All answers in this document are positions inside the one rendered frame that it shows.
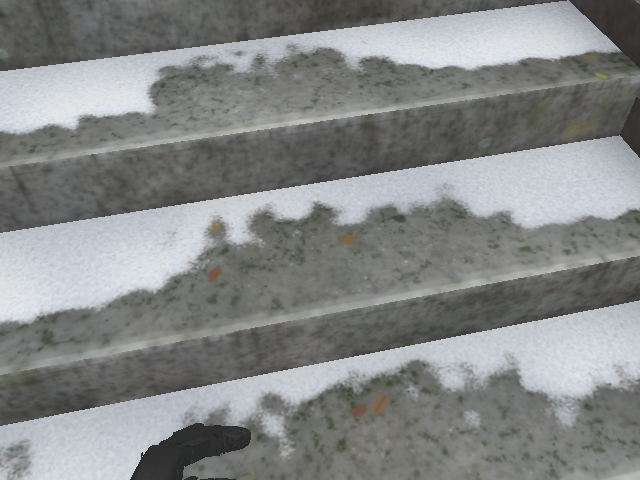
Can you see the left robot hand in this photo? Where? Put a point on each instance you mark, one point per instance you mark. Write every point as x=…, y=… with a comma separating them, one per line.
x=166, y=461

